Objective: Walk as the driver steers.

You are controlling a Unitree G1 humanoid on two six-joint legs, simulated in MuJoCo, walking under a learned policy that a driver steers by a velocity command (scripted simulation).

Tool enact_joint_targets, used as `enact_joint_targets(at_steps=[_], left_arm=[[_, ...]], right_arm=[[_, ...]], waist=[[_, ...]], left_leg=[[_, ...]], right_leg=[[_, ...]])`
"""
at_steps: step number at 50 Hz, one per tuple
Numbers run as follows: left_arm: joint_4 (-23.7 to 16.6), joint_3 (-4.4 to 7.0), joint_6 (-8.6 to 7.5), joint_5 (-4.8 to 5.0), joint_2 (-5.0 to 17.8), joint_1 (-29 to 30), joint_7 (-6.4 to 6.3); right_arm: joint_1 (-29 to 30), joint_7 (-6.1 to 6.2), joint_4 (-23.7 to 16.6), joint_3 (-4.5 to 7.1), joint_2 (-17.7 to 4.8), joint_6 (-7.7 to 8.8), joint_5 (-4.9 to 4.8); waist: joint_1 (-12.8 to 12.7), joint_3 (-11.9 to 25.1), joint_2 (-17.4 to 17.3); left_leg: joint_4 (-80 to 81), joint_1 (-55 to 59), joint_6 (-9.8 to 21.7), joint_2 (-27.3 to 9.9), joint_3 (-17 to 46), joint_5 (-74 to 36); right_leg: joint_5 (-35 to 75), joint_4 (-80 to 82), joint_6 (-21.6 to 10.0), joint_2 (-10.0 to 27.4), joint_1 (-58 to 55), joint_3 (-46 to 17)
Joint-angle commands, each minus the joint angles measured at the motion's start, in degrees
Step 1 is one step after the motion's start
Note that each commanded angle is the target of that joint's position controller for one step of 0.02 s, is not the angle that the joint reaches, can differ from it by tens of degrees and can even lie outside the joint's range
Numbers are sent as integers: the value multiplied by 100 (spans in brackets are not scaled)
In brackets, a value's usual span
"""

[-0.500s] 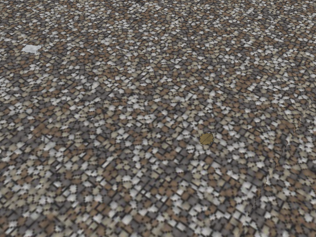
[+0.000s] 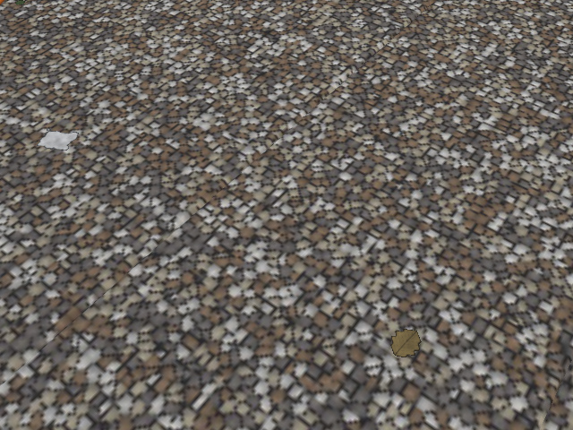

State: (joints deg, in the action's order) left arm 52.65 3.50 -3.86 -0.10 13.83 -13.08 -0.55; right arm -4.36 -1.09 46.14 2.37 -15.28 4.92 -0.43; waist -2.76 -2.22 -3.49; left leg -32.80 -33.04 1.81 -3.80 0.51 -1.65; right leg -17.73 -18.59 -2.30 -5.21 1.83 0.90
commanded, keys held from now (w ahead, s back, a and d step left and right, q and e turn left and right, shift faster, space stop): q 1.00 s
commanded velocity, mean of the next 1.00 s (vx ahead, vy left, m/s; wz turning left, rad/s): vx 0.03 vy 0.00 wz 0.52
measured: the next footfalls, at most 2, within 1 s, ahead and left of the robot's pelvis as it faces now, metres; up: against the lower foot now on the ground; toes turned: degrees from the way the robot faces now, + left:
left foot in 0.04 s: +0.20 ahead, +0.11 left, +0.00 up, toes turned +2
right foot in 0.52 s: +0.20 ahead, -0.11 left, +0.00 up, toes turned +23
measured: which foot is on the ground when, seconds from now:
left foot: up 0.00-0.02, down 0.04-0.52, up 0.54-0.94, down 0.96-1.00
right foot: down 0.00-0.04, up 0.06-0.50, down 0.52-0.96, up 0.98-1.00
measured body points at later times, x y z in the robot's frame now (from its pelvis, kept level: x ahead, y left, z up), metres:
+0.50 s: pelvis +0.11 +0.00 +0.00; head +0.14 +0.00 +0.45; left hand +0.17 +0.31 -0.11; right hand +0.33 -0.23 -0.10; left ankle +0.16 +0.11 -0.74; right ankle +0.16 -0.13 -0.73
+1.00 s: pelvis +0.10 +0.01 -0.01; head +0.12 +0.05 +0.44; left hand +0.05 +0.33 -0.12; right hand +0.41 -0.11 -0.08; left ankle +0.05 +0.10 -0.74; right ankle +0.16 -0.13 -0.71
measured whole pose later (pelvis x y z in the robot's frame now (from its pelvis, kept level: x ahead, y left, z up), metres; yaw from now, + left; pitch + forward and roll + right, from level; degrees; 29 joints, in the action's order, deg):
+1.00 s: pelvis +0.10 +0.01 -0.01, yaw +35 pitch +2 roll +0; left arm 42.2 4.4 0.5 -0.5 18.6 -8.8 -0.9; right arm -9.7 -0.6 31.8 4.1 -17.7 -2.9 -0.4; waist -1.3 -2.8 1.8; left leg -33.2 -18.5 2.6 0.7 -0.9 17.0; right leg -28.0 -45.1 3.2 6.4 20.1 4.7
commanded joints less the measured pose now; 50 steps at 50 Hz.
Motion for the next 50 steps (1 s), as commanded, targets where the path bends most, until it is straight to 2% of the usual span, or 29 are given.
enact_joint_targets(at_steps=[1, 2, 3, 4, 5, 6, 7, 9, 11, 14, 18, 22, 25, 26, 27, 28, 29, 30, 31, 32, 35, 37, 39, 44, 46, 47, 48, 49, 50], left_arm=[[-336, 201, 76, 52, 922, 397, -145], [-439, 163, 125, -48, 801, 201, -181], [-546, 36, 131, -226, 358, -322, -157], [-478, -16, 109, -84, 420, -906, -82], [-492, 61, 132, 69, 818, -559, -54], [-590, 83, 191, 103, 894, -56, -82], [-652, 97, 263, 52, 872, 227, -144], [-791, 111, 381, 24, 839, 350, -200], [-783, 74, 387, 13, 696, 292, -234], [-792, 70, 391, 4, 695, 334, -269], [-873, 81, 372, 16, 718, 501, -251], [-939, 98, 232, 64, 774, 504, -167], [-834, 160, 146, 90, 861, 38, -79], [-824, 247, 151, 12, 1167, -129, -84], [-922, 344, 222, -127, 1683, 89, -130], [-1032, 326, 227, -329, 1537, 259, -103], [-1241, 247, 212, -284, 1221, 593, -133], [-1317, 196, 218, -169, 1005, 835, -158], [-1370, 151, 228, -69, 894, 890, -182], [-1382, 120, 250, -26, 868, 862, -202], [-1380, 136, 357, -81, 965, 518, -252], [-1361, 188, 409, -86, 1105, 287, -266], [-1390, 256, 437, -58, 1272, 304, -236], [-1406, 350, 418, 76, 1463, 401, -89], [-1380, 353, 395, 199, 1439, 516, -69], [-1283, 317, 368, 216, 1277, 317, -57], [-1260, 251, 342, 52, 1004, 79, -32], [-1562, 84, 323, -288, 607, 197, 2], [-1702, 190, 298, -135, 972, 778, -48]], right_arm=[[-633, -97, -174, 369, -1060, 64, 54], [-1045, -74, -122, 478, -1392, 58, 80], [-1082, -62, -269, 442, -1647, 22, 163], [-1110, -83, -358, 378, -1415, -26, 161], [-766, -83, -576, 347, -1130, -60, 92], [-551, -35, -642, 296, -910, -118, 22], [-474, 10, -666, 263, -855, -179, 9], [-398, 85, -717, 268, -892, -288, 70], [-436, 151, -817, 307, -953, -336, 121], [-472, 254, -959, 390, -1121, -395, 48], [-429, 309, -1105, 403, -1080, -509, 25], [-505, 321, -1201, 421, -1059, -608, 20], [-405, 334, -1295, 419, -1037, -698, -80], [-524, 337, -1332, 373, -874, -712, -93], [-742, 308, -1445, 313, -604, -691, -95], [-601, 263, -1532, 437, -1011, -594, -25], [-743, 236, -1390, 545, -1329, -579, -8], [-902, 235, -1230, 565, -1292, -630, -32], [-1011, 255, -1135, 530, -1122, -703, -23], [-1042, 238, -1135, 479, -969, -752, -32], [-562, 190, -1437, 368, -764, -753, -121], [-304, 163, -1612, 318, -703, -737, -100], [-255, 106, -1713, 264, -626, -728, -72], [-404, 7, -1794, 314, -757, -780, -84], [-722, -23, -1713, 359, -737, -794, -79], [-967, 12, -1626, 424, -843, -786, -62], [-1221, 84, -1623, 570, -1284, -768, -71], [-1176, 163, -1825, 637, -1874, -739, 12], [-1386, 74, -1824, 581, -1640, -602, 195]], waist=[[600, 716, 679], [652, 1084, -5], [205, 1439, -1319], [163, 2398, -1470], [320, 2084, -712], [403, 1604, -99], [383, 1311, 244], [201, 1001, -39], [195, 1068, -303], [243, 1205, -271], [309, 945, -395], [356, 846, -547], [83, 835, -529], [109, 893, -144], [455, 726, 1408], [354, 571, 2010], [446, 574, 1399], [527, 524, 1048], [501, 495, 956], [452, 406, 964], [168, 308, 1157], [-22, 416, 1263], [-62, 521, 1335], [18, 588, 1455], [272, 618, 1373], [355, 693, 1134], [345, 896, 99], [169, 949, -1605], [746, 1397, -1060]], left_leg=[[456, 1353, 268, 330, -154, 106], [565, 2217, 491, -59, 450, -1785], [383, 3676, 1337, -1235, 2340, -4031], [912, 4381, 2137, -1837, 3774, -2828], [1061, 4028, 1969, -1576, 3557, -1543], [1101, 3491, 1639, -1251, 2926, -694], [1246, 2905, 1436, -1045, 2632, -204], [1497, 2082, 1222, -699, 2303, 362], [1513, 1972, 1182, -543, 2163, 116], [1513, 1966, 1183, -541, 2305, 469], [1624, 1656, 1043, -373, 2517, 1559], [1530, 1821, 983, -323, 2854, 1489], [1195, 1656, 713, -35, 2817, 1293], [686, 1166, 441, 283, 2500, 1942], [-608, 66, 102, 1187, 1326, 3225], [-2000, -427, -161, 1205, 837, 3744], [-2813, -321, -284, 914, 919, 3363], [-3145, -303, -378, 873, 819, 3010], [-3544, -389, -491, 834, 748, 2743], [-3886, -500, -586, 783, 686, 2605], [-3382, -709, -749, 545, 277, 2254], [-2771, -652, -821, 363, 187, 2277], [-2159, -201, -792, 217, 20, 2394], [-840, 835, -477, 267, -389, 2308], [288, 1479, -189, 403, -539, 1581], [904, 2138, 3, 516, -452, 957], [1074, 3249, 313, -171, 606, -730], [758, 3891, 1272, -1676, 2582, -3103], [1091, 3474, 2024, -1960, 2932, -2411]], right_leg=[[3639, -1256, -385, 1295, 7, -164], [2627, -2632, -76, 802, 452, 131], [-1528, -4585, 317, -128, 2218, 150], [-2285, -5779, 372, -184, 2986, -614], [-1795, -6123, 364, 94, 3395, -793], [-1312, -5947, 375, 315, 3574, -720], [-1030, -5602, 399, 467, 3493, -699], [-826, -4603, 392, 541, 2970, -656], [-790, -3877, 461, 399, 2659, -550], [-449, -3314, 583, 355, 2544, -665], [-156, -2813, 626, 315, 2417, -724], [-192, -2061, 525, 267, 2142, -722], [555, -536, 288, 306, 1227, -561], [719, -129, 38, 1003, 615, -1051], [1393, 125, -656, 2258, 244, -2358], [2088, 327, -1322, 2901, 702, -3160], [2250, 178, -1255, 2735, 782, -2677], [2277, 27, -956, 2325, 790, -2044], [2256, -56, -794, 2070, 679, -1651], [2453, -71, -818, 2002, 667, -1413], [2523, 14, -944, 1848, 314, -892], [2668, -27, -1040, 1995, -69, -834], [2780, -57, -1070, 2108, -34, -654], [2875, -258, -973, 2310, 247, -375], [2692, -689, -705, 2249, 405, -159], [2253, -1143, -398, 2062, 739, 96], [960, -2325, 119, 1638, 1755, 605], [-2198, -3990, 633, 867, 3463, 656], [-2284, -4888, 674, 640, 3722, -210]])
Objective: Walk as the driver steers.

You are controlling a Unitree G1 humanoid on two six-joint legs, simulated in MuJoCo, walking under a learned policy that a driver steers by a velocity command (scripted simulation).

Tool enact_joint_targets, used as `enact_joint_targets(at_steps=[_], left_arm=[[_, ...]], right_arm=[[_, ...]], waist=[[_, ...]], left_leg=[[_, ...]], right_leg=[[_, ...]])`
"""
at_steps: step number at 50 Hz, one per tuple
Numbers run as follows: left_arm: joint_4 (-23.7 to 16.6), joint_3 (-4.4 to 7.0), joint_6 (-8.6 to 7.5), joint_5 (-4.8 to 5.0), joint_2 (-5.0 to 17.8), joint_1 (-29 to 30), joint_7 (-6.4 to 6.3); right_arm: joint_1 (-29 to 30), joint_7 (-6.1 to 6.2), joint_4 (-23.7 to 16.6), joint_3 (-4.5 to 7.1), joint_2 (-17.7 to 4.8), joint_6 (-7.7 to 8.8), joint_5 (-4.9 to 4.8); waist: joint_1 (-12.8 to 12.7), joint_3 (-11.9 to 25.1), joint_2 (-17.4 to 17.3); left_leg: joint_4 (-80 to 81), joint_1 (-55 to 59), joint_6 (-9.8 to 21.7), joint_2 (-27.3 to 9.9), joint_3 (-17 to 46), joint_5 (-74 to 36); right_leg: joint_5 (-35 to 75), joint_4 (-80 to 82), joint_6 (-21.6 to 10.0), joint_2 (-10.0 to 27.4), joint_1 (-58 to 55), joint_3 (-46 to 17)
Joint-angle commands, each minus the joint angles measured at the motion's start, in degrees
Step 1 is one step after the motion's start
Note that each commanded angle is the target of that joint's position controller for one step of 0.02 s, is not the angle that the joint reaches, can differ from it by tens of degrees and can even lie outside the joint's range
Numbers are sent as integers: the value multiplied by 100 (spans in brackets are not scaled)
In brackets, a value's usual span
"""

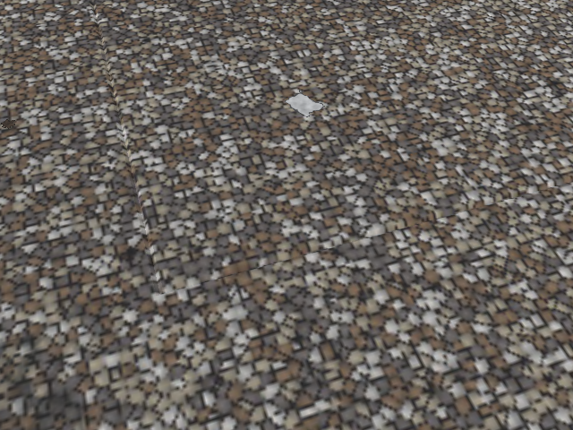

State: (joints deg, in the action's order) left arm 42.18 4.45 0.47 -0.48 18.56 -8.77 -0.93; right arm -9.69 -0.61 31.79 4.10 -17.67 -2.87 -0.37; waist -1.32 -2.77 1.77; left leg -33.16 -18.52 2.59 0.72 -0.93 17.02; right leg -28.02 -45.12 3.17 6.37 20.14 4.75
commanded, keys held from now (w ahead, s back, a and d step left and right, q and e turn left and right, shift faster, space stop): q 0.12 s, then no key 0.88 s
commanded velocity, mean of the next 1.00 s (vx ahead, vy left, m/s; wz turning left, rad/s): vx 0.00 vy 0.00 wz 0.21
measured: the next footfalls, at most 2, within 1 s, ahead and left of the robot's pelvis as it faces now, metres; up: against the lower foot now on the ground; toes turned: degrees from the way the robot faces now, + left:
right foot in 0.38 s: +0.07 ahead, -0.12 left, +0.00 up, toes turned +10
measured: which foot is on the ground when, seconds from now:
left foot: down 0.00-1.00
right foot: up 0.00-0.36, down 0.38-1.00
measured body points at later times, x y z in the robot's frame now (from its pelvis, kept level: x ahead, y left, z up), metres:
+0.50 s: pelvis +0.01 -0.01 +0.01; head +0.02 -0.02 +0.46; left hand +0.11 +0.27 -0.09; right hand +0.21 -0.24 -0.09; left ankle +0.01 +0.11 -0.73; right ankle +0.03 -0.13 -0.73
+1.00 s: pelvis +0.02 -0.02 +0.00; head +0.03 -0.02 +0.45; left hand +0.12 +0.24 -0.10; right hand +0.20 -0.24 -0.10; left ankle +0.01 +0.11 -0.73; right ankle +0.03 -0.13 -0.73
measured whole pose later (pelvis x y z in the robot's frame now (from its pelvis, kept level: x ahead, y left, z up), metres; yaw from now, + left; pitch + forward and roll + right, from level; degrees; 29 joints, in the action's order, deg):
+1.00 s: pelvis +0.02 -0.02 +0.00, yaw +10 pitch -1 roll +0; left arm 40.2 1.1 -1.4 -0.6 12.9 -11.1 0.3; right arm -12.7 1.4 38.3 2.3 -12.4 -0.8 0.8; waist 0.0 -1.3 -0.2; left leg -31.7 -14.5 -0.8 2.2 6.8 16.2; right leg -17.9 -31.5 -1.0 -0.9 12.7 0.4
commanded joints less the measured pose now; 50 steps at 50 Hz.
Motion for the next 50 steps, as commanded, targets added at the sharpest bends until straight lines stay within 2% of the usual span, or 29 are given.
enact_joint_targets(at_steps=[1, 2, 3, 4, 6, 10, 15, 17, 18, 19, 20, 21, 22, 23, 25, 27, 34, 42, 50], left_arm=[[-657, 150, -108, 72, 649, 492, -41], [-587, 170, -75, 77, 640, 411, -78], [-512, 187, -35, 29, 655, 349, -117], [-498, 197, -19, -16, 660, 238, -123], [-452, 176, -40, -6, 549, 72, -92], [-452, 59, -49, 28, 334, 153, -60], [-557, 38, -86, 85, 382, 233, 25], [-544, 23, -130, 87, 308, 86, 67], [-501, 0, -164, 56, 221, -76, 95], [-529, -6, -195, -39, 300, -124, 99], [-619, 62, -204, -137, 723, -199, 66], [-502, 26, -201, -150, 696, 95, 78], [-648, -83, -225, -113, 295, 393, 97], [-633, -97, -241, -95, 239, 382, 103], [-617, -88, -279, -53, 343, 257, 98], [-625, -110, -283, -59, 320, 146, 76], [-711, -162, -232, -30, 159, 2, 52], [-691, -187, -250, -16, 40, -3, 108], [-596, -186, -288, -5, -18, -86, 109]], right_arm=[[-637, -1, -329, 344, -1258, 275, 193], [-295, 37, -313, 314, -1098, 306, 86], [-56, 73, -364, 246, -933, 286, -6], [132, 107, -402, 215, -928, 255, -21], [175, 162, -430, 192, -904, 226, 46], [78, 218, -348, 167, -858, 207, 54], [53, 138, -235, 125, -864, 171, 81], [186, 117, -196, 61, -744, 171, 37], [249, 116, -167, 12, -631, 175, 4], [50, 117, -97, -42, -473, 213, 31], [-194, 112, -91, -90, -319, 264, 151], [-367, 110, -81, -78, -285, 286, 141], [-251, 140, -11, -40, -490, 280, 196], [-31, 147, -21, -10, -519, 268, 184], [85, 152, -17, -19, -428, 186, 193], [-2, 117, 48, -28, -351, 192, 140], [-113, 111, 186, -23, -213, 309, 128], [-236, 176, 230, -10, -169, 306, 124], [-247, 237, 245, 0, -80, 273, 119]], waist=[[471, 1073, -1164], [290, 826, -950], [200, 717, -857], [78, 695, -890], [9, 831, -925], [164, 899, -991], [316, 715, -1101], [168, 692, -1039], [12, 694, -967], [33, 755, -763], [245, 898, 60], [602, 783, 1013], [492, 671, 880], [385, 614, 799], [257, 477, 641], [215, 325, 346], [86, 452, -268], [128, 475, -279], [149, 438, -193]], left_leg=[[1236, 1747, 1686, -2036, 2573, -3491], [1245, 1510, 1332, -1674, 2208, -2859], [1251, 1290, 1124, -1466, 2005, -2621], [1270, 965, 1074, -1317, 1854, -2677], [1301, 831, 1091, -1166, 1777, -2588], [1218, 914, 1081, -1118, 1783, -2116], [1125, 595, 1134, -1186, 2173, -1631], [960, 528, 1021, -1094, 2239, -1693], [861, 379, 855, -955, 2163, -1618], [778, 163, 554, -750, 2083, -1228], [155, -126, 183, -285, 1639, -336], [86, -12, -115, 118, 918, 477], [167, 323, -276, -29, 848, 327], [289, 407, -280, -16, 817, -63], [418, 508, -234, -60, 880, -489], [512, 401, -122, -89, 959, -611], [603, 300, -128, -170, 1091, -975], [564, 493, -145, -209, 1123, -1193], [539, 638, -181, -201, 1097, -1296]], right_leg=[[-788, -2511, 62, -397, 1969, -761], [-267, -2372, 28, -320, 2012, -821], [59, -2208, 53, -283, 1926, -861], [358, -2171, 104, -366, 1652, -820], [710, -1959, 163, -514, 1365, -756], [858, -731, 194, -516, 989, -733], [618, 274, 50, -564, 280, -656], [968, 1094, -55, -587, -169, -605], [1651, 1924, -143, -606, -661, -544], [2407, 2309, -270, -353, -1185, -818], [3575, 2329, -582, 487, -1575, -1566], [3314, 2402, -1197, 856, -947, -2012], [2703, 2562, -1301, 765, -624, -1987], [2164, 2506, -1068, 469, -632, -1748], [1517, 2447, -765, 186, -502, -1473], [1317, 2310, -605, -26, -506, -1186], [1671, 1920, -591, -235, -788, -936], [1844, 1876, -559, -319, -723, -860], [1847, 1944, -551, -332, -630, -863]])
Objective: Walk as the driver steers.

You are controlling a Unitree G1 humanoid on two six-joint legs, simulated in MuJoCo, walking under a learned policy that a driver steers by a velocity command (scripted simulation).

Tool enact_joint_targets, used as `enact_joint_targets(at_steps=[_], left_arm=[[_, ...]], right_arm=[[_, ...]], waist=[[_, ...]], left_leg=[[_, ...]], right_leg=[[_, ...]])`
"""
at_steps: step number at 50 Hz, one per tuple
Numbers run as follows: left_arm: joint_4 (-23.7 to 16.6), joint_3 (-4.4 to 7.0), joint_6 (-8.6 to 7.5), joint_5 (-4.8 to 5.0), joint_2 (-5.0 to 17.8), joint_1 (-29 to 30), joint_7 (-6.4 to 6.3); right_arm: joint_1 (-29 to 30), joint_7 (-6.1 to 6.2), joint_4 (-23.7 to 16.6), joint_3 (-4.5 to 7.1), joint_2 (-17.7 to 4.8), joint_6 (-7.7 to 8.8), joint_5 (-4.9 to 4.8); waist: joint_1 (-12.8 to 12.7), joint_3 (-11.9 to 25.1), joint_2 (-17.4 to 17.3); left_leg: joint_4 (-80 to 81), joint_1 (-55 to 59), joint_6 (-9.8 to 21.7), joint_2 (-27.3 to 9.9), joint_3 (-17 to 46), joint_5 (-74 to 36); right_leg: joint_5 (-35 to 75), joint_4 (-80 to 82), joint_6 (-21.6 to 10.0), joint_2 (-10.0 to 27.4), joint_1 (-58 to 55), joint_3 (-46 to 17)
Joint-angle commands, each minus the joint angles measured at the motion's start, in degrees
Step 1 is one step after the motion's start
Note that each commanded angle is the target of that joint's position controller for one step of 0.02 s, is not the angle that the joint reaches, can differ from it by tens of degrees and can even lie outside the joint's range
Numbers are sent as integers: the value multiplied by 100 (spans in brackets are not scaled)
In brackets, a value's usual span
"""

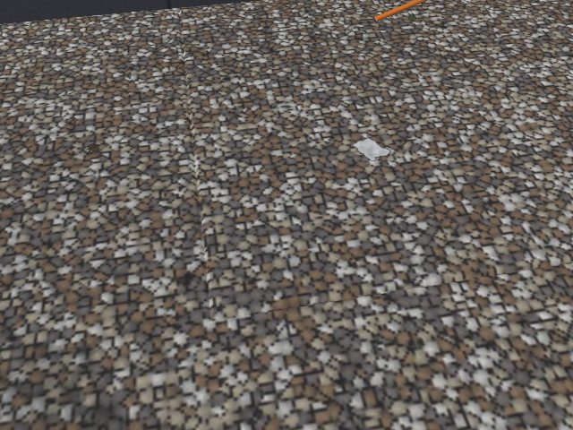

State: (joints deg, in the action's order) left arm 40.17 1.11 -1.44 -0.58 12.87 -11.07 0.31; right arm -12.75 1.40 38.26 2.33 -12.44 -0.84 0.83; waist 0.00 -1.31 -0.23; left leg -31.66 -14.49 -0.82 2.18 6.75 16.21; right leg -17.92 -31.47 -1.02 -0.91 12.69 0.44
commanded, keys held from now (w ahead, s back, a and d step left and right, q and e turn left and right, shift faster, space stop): no key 0.06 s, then w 0.94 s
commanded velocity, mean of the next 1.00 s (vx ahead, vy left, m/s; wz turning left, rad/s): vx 0.35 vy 0.00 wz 0.00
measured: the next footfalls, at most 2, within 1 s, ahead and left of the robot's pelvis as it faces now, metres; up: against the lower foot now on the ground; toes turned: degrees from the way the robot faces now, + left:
right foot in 0.78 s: +0.45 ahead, -0.11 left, +0.00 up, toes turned -1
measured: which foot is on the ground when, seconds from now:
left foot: down 0.00-0.80, up 0.82-1.00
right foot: down 0.00-0.34, up 0.36-0.76, down 0.78-1.00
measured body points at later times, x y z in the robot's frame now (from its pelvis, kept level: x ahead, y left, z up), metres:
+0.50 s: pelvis +0.10 +0.03 +0.01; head +0.11 +0.05 +0.46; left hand +0.24 +0.30 -0.10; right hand +0.13 -0.23 -0.10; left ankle +0.04 +0.13 -0.73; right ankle +0.09 -0.11 -0.65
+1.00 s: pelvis +0.37 -0.03 +0.01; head +0.40 -0.04 +0.46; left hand +0.45 +0.24 -0.10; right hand +0.49 -0.31 -0.10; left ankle +0.37 +0.13 -0.65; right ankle +0.40 -0.11 -0.73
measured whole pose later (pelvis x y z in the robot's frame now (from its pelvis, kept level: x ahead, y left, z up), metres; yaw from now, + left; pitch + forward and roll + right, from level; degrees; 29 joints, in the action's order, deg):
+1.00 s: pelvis +0.37 -0.03 +0.01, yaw +0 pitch +1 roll -1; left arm 44.8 2.9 -5.3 -0.2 15.5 -16.7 2.1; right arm -14.2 0.5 42.4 2.5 -17.3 4.1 -0.9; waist -1.4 -1.7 -2.5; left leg -65.6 -32.6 1.0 -5.7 2.8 15.4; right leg -8.1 -20.9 -5.1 -4.5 13.9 3.5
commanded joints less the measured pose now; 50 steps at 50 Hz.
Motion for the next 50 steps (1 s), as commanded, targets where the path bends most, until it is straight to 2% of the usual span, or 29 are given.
enact_joint_targets(at_steps=[1, 3, 4, 6, 8, 9, 11, 13, 15, 16, 17, 18, 19, 20, 22, 25, 30, 32, 35, 37, 39, 40, 41, 42, 43, 44, 45, 46, 50], left_arm=[[-382, 149, -102, 6, 547, 132, -17], [-356, 152, -109, 8, 536, 109, -20], [-312, 142, -103, -4, 500, 31, -27], [-289, 212, -61, 49, 692, -61, -62], [-214, 294, -47, 108, 954, -406, -121], [-171, 333, -57, 125, 1083, -515, -144], [-96, 365, -106, 128, 1156, -651, -171], [-131, 358, -112, 184, 1133, -462, -129], [-208, 333, -68, 268, 1050, -75, -65], [-227, 281, -84, 233, 870, -26, -52], [-357, 163, -141, 162, 513, 189, -26], [-642, 145, -255, 196, 454, 207, -53], [-626, 260, -331, 292, 832, 190, -59], [-564, 283, -374, 363, 883, 76, -15], [-467, 273, -427, 235, 790, 130, 45], [-377, 247, -389, 159, 631, 180, 163], [-625, 85, -425, 153, 342, 1186, 240], [-705, 93, -443, 188, 418, 1466, 283], [-785, 158, -465, 218, 632, 1557, 333], [-729, 247, -466, 188, 832, 1222, 315], [-339, 454, -406, 178, 1192, -250, 200], [-165, 547, -357, 114, 1592, -1285, 110], [-40, 572, -379, 24, 1914, -1479, 176], [-59, 450, -385, 98, 1329, -1338, 164], [-69, 380, -379, 126, 1110, -910, 129], [-100, 351, -377, 106, 1053, -539, 123], [-116, 334, -392, 34, 973, -286, 143], [-120, 298, -424, -41, 846, -154, 153], [103, 323, -570, 61, 906, -201, 165]], right_arm=[[60, 42, -398, 179, -590, 66, -1], [61, 54, -388, 184, -566, 60, -3], [-16, 61, -345, 170, -502, 50, 3], [-63, 71, -336, 192, -510, 50, -37], [79, 42, -443, 194, -473, 187, -111], [225, 14, -502, 190, -467, 292, -187], [414, -61, -554, 192, -473, 460, -225], [257, -159, -495, 187, -452, 558, -243], [-405, -223, -152, 236, -432, 614, -183], [-863, -226, 25, 308, -554, 606, -150], [-1527, -190, 107, 413, -902, 617, -145], [-1930, -222, 85, 554, -1568, 637, -134], [-1826, -224, 63, 439, -1211, 682, -108], [-1584, -204, 29, 345, -964, 714, -101], [-1232, -207, -21, 283, -883, 692, -74], [-1172, -183, 62, 184, -731, 634, -77], [-1365, -67, 312, 200, -1012, 544, -119], [-1509, -66, 430, 226, -1149, 543, -158], [-1446, -73, 567, 256, -1218, 527, -230], [-1338, -63, 603, 297, -1336, 479, -200], [-1233, -34, 575, 279, -1327, 392, -141], [-1333, -7, 426, 164, -1056, 391, -11], [-2256, -71, 393, -66, -199, 492, -106], [-1804, -110, 485, 59, -851, 603, -255], [-1085, -139, 282, 143, -1132, 657, -378], [-706, -111, 192, 115, -1109, 700, -314], [-549, -91, 171, 136, -1062, 704, -206], [-697, -98, 209, 147, -1006, 652, -185], [-657, -55, 223, 102, -773, 441, -119]], waist=[[18, 287, 9], [18, 277, 12], [22, 399, 53], [-21, 143, 323], [-150, -310, 804], [-191, -560, 909], [-267, -694, 855], [-135, -547, 816], [255, -232, 698], [438, 26, 556], [704, 239, -253], [708, 321, -1753], [625, 99, -1243], [441, -201, -803], [293, -293, -287], [196, -246, -419], [468, -449, -433], [532, -520, -502], [359, -559, -528], [88, -206, -628], [-683, 813, -639], [-986, 1693, 51], [-376, 2591, 1819], [-630, 2240, 1315], [-580, 1217, 905], [-400, 752, 257], [-206, 470, 131], [9, 447, 279], [189, 110, 328]], left_leg=[[389, 246, 153, -345, 325, -1221], [391, 264, 137, -342, 317, -1229], [391, 324, 136, -274, 235, -810], [81, -109, 188, 26, -114, 687], [-665, -1041, 179, 115, -519, 1112], [-934, -1390, 197, -37, -643, 973], [-1290, -1685, 304, -327, -494, 1105], [-726, -1269, 458, -387, -611, 1196], [328, 529, 490, -30, -1000, -187], [323, 1305, 462, -33, -867, -409], [952, 1982, 744, -850, 397, 185], [1856, 2506, 1615, -2113, 2923, 1050], [2045, 2350, 1983, -2410, 3494, 1422], [1965, 2313, 1867, -2277, 2956, 1457], [2094, 2106, 1542, -1886, 1991, 635], [2283, 1683, 1329, -1468, 875, -1077], [2449, 1111, 1190, -1164, -37, -1762], [2524, 1028, 1196, -1281, -58, -1641], [2319, 1521, 1077, -1576, -59, -2088], [1726, 1879, 924, -1610, -160, -3633], [-121, 1490, 666, -1251, -494, -5029], [-1987, 119, 479, -942, -611, -3136], [-3969, -1847, 146, 214, -251, 1507], [-4613, -2487, 210, -25, 313, 1562], [-4643, -2873, 257, -326, 73, 1060], [-4358, -2660, 288, -624, -89, 498], [-4042, -2430, 279, -811, -138, 165], [-3897, -2082, 285, -969, -74, -57], [-3237, -2071, 90, -1112, -202, -419]], right_leg=[[832, 589, -134, 396, 122, -435], [822, 610, -139, 397, 132, -442], [330, 691, -157, 366, 101, -428], [-1316, 960, -393, 427, 194, -692], [-2795, 1689, -942, 1218, 86, -1883], [-3031, 1972, -1220, 1688, 53, -2509], [-2538, 2084, -1402, 1971, -30, -2835], [-1874, 2005, -1239, 1763, -49, -2303], [-1085, 1573, -917, 1160, 741, -1351], [-692, 1045, -730, 908, 1074, -1004], [-260, -486, -369, 388, 1663, -381], [-1029, -2321, -37, -222, 2935, 36], [-1544, -3394, -82, -5, 3576, -512], [-1027, -3775, -203, 251, 3956, -646], [-60, -3589, -288, 543, 4000, -535], [593, -3032, -91, 666, 3513, -240], [1783, -933, 189, 451, 2762, 135], [2039, -446, 151, 332, 2372, 193], [1931, -15, -113, 310, 2272, 36], [1607, 73, -328, 114, 1714, 149], [1577, 110, -642, -123, -348, 365], [1532, -147, -996, 1021, -2252, -952], [-326, 843, -1907, 2321, -3784, -4056], [-1197, 1537, -1726, 2181, -3461, -4593], [-934, 1585, -1475, 2030, -2615, -3592], [-198, 1673, -1342, 1833, -1699, -2896], [469, 1789, -1292, 1601, -993, -2396], [812, 1952, -1273, 1425, -580, -2053], [1280, 2465, -1445, 1271, 111, -1305]])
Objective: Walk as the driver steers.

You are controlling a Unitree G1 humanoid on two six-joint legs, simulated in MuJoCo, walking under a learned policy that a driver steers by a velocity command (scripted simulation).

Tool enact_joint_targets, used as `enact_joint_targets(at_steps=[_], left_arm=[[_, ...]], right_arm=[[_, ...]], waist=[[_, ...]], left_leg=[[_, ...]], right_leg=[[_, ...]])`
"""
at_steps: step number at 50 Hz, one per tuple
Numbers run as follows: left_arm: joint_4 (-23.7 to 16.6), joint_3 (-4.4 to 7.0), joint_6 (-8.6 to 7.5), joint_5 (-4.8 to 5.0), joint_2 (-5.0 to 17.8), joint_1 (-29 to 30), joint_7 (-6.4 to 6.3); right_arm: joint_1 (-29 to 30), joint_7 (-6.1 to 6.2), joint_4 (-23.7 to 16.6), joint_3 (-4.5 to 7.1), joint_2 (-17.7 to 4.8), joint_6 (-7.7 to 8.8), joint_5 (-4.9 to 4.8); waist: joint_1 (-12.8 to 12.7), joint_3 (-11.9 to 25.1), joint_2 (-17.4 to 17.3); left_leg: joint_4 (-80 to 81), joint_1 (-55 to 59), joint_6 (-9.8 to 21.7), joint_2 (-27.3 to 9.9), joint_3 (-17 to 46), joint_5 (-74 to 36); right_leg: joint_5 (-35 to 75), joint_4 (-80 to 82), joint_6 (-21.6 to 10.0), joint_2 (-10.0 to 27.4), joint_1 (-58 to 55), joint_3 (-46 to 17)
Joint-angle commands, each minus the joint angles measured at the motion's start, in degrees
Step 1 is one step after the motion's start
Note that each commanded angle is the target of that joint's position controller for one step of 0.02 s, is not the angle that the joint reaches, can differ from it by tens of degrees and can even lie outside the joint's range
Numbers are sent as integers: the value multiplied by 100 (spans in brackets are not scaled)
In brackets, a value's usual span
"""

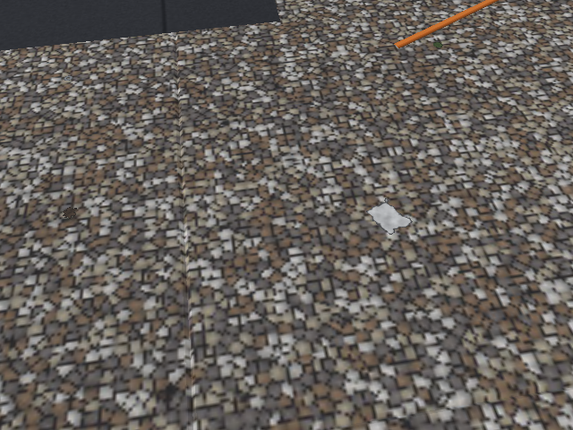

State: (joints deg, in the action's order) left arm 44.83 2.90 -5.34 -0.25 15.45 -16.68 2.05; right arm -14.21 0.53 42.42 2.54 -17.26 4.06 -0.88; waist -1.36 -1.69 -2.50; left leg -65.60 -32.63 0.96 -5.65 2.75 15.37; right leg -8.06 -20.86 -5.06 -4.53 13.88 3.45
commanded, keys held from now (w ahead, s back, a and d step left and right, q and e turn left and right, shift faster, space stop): w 1.00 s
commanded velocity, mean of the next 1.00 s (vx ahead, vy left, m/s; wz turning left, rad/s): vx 0.50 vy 0.00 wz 0.00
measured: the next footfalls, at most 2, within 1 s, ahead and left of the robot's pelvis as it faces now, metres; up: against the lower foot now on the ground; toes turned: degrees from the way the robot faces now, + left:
left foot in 0.34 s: +0.38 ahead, +0.15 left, +0.00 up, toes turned +1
right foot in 0.88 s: +0.66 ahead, -0.09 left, +0.00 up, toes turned -2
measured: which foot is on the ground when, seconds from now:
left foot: up 0.00-0.32, down 0.34-0.90, up 0.92-1.00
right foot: down 0.00-0.36, up 0.38-0.86, down 0.88-1.00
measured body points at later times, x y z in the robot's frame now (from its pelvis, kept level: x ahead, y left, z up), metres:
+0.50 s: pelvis +0.29 +0.06 +0.00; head +0.32 +0.07 +0.45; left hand +0.36 +0.34 -0.13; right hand +0.42 -0.20 -0.10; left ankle +0.34 +0.15 -0.74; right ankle +0.20 -0.08 -0.65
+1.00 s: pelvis +0.56 -0.01 -0.01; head +0.59 -0.02 +0.44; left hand +0.71 +0.26 -0.10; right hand +0.61 -0.29 -0.14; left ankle +0.45 +0.14 -0.65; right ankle +0.62 -0.09 -0.74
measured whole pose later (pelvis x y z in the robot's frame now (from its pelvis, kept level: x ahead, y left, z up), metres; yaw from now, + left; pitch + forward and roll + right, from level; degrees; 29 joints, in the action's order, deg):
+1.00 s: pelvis +0.56 -0.01 -0.01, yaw +0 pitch +2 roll +1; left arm 43.4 2.3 -4.6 0.2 15.6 -9.7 1.9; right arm -18.2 -0.3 49.0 2.4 -17.3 4.5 -1.3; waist 0.8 -1.6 -1.4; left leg -65.0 -20.9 1.7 -1.5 1.8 23.1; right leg -9.4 -29.2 -3.5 -1.2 21.6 2.5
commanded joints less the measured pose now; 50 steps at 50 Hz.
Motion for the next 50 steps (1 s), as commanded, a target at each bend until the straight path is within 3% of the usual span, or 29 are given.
enact_joint_targets(at_steps=[1, 7, 12, 15, 16, 17, 18, 19, 20, 21, 22, 23, 24, 26, 29, 34, 38, 41, 42, 43, 44, 45, 46, 47, 48, 49, 50], left_arm=[[-303, 160, -180, 29, 709, 272, -32], [-56, 180, -49, 108, 940, -318, -136], [219, 187, 132, 133, 1021, -798, -167], [258, 227, 225, 141, 1145, -694, -216], [239, 233, 253, 137, 1193, -562, -228], [201, 181, 271, 103, 1081, -513, -242], [18, 43, 240, -48, 765, -535, -260], [-17, -140, 112, 26, 104, -1320, -191], [47, -6, 7, 155, 766, -878, -159], [-145, 69, -58, 275, 983, -299, -131], [-212, 48, -79, 233, 901, -15, -152], [-231, 70, -61, 132, 847, 114, -161], [-209, 77, -7, 113, 773, -31, -153], [-136, 45, 116, 104, 570, -226, -166], [-313, 16, 189, 42, 479, 254, -200], [-544, -55, 87, 60, 314, 1233, -114], [-774, -43, 31, 117, 398, 1800, -6], [-816, 5, -7, 105, 543, 1724, 67], [-752, 50, -17, 97, 629, 1454, 66], [-563, 151, -19, 79, 785, 823, 39], [-302, 293, -8, 63, 1093, -129, -19], [-222, 424, 20, -45, 1706, -812, -69], [-146, 371, 54, 56, 1486, -983, -42], [-200, 249, 49, 97, 1119, -642, -40], [-268, 194, 53, 83, 940, -266, -54], [-295, 147, 47, 42, 801, 93, -40], [-326, 96, 17, -4, 627, 315, -25]], right_arm=[[-261, 44, -279, 74, -291, -49, 83], [993, -74, -571, -19, -99, 108, 57], [1738, -269, -886, -23, -150, 186, -16], [1449, -333, -877, 44, -337, 214, -1], [946, -313, -747, 125, -481, 219, 15], [52, -257, -489, 267, -765, 215, 31], [-1053, -181, -301, 384, -1216, 180, 100], [-1172, -218, -187, 432, -1475, 158, 102], [-1136, -210, -247, 284, -852, 143, 44], [-735, -187, -278, 216, -690, 135, 44], [-353, -188, -320, 189, -636, 127, 64], [-104, -207, -336, 156, -506, 132, 95], [10, -214, -336, 130, -430, 159, 147], [51, -234, -257, 142, -424, 230, 99], [-75, -181, -75, 197, -608, 254, 85], [-425, -94, 164, 224, -785, 159, 31], [-775, -72, 422, 257, -888, 62, -26], [-734, -25, 520, 300, -965, -29, -46], [-644, -13, 521, 310, -1005, -58, -45], [-541, -3, 513, 293, -976, -95, -36], [-589, 13, 463, 202, -763, -109, 33], [-1131, -10, 277, 18, -221, -27, 117], [-1271, -45, 362, -29, -141, 99, 51], [-819, -94, 292, 119, -720, 191, -99], [-346, -109, 160, 128, -767, 233, -155], [-116, -85, 122, 126, -698, 224, -78], [-119, -63, 144, 161, -666, 170, 0]], waist=[[270, 22, 504], [-224, -177, 417], [-439, -300, 483], [-149, -45, 675], [170, 282, 724], [595, 897, 635], [953, 1858, -53], [479, 2464, -1547], [771, 2158, -839], [716, 1313, -542], [533, 860, -51], [377, 523, 61], [183, 487, -111], [32, 428, -171], [67, 111, -68], [419, -92, -51], [579, -229, -94], [408, -145, -172], [232, 17, -226], [-123, 396, -176], [-492, 1098, 28], [-411, 2004, 1227], [-418, 2472, 1959], [-472, 1645, 1329], [-362, 1015, 974], [-184, 560, 612], [-4, 371, 652]], left_leg=[[449, -475, -149, -358, 185, -599], [2660, -445, -181, -107, -135, -2278], [3445, -683, -11, 93, -163, -1854], [3713, -78, 234, 317, -279, -1162], [3860, 701, 370, 509, -453, -1129], [3873, 2066, 575, 507, -461, -1326], [3599, 3941, 978, -640, 822, -1638], [4246, 5660, 1848, -1735, 3534, -314], [4648, 5481, 1637, -1595, 3689, 356], [4772, 4741, 1411, -1410, 2794, 81], [4908, 3935, 1315, -1186, 2193, -596], [5094, 3318, 1289, -971, 1768, -1111], [5266, 2928, 1269, -840, 1503, -1369], [5552, 2527, 1356, -718, 1122, -1684], [5811, 2323, 1400, -669, 690, -1973], [5875, 2460, 1114, -425, 112, -1766], [5639, 3089, 1055, -742, 217, -1615], [5239, 3554, 909, -950, 300, -2115], [4912, 3598, 835, -905, 242, -2779], [4145, 3486, 707, -674, 37, -3599], [2891, 2853, 515, -354, -209, -3363], [669, 803, 129, 394, -489, -1214], [-518, -470, -7, 944, 118, 1774], [-986, -1093, 76, 555, 438, 1604], [-842, -1172, 156, 249, 262, 1078], [-473, -981, 138, 14, 136, 606], [-122, -665, 119, -166, 170, 270]], right_leg=[[399, 1472, -1051, 1619, -22, -1501], [796, 1455, -721, 1377, -489, -827], [1047, 1009, -676, 1772, -1534, -965], [2225, 436, -501, 1889, -1940, -987], [3195, -160, -402, 1752, -1891, -843], [3501, -1228, -233, 1453, -1470, -605], [1802, -3089, -19, 1082, -199, -354], [-2292, -4834, 305, 44, 2092, -551], [-2464, -5369, 253, 331, 2748, -1177], [-1934, -5359, 211, 602, 3029, -1017], [-1422, -5101, 249, 872, 2860, -835], [-1112, -4774, 306, 1029, 2685, -789], [-895, -4617, 348, 1164, 2333, -826], [-747, -4367, 468, 1210, 2069, -749], [-186, -3614, 638, 1280, 2411, -695], [1250, -1777, 621, 1066, 2181, -470], [1157, -1155, 472, 945, 2251, -494], [555, -895, 239, 849, 2015, -466], [388, -811, 146, 721, 1569, -338], [401, -663, 8, 530, 667, -147], [566, -832, -207, 760, -818, -364], [256, -803, -957, 2204, -3037, -2580], [-763, 206, -1479, 2728, -3671, -4602], [-1375, 380, -1199, 2568, -3093, -4084], [-1231, 462, -981, 2349, -2304, -3273], [-742, 645, -872, 2105, -1493, -2694], [-278, 819, -786, 1895, -973, -2296]])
